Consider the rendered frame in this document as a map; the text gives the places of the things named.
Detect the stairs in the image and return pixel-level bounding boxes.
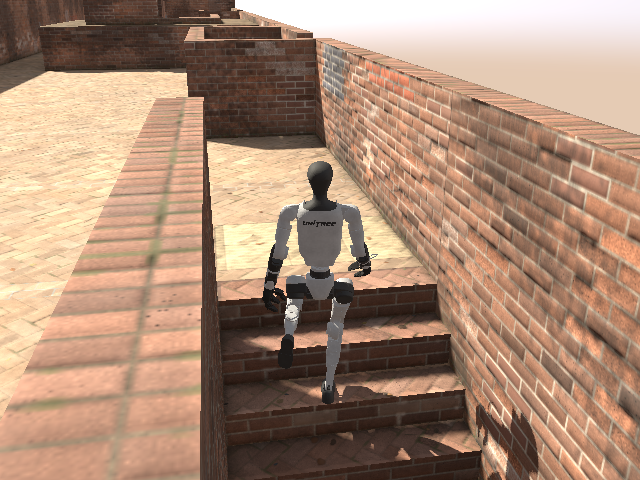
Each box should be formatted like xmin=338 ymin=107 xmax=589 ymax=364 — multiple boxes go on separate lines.
xmin=218 ymin=284 xmax=482 ymax=480

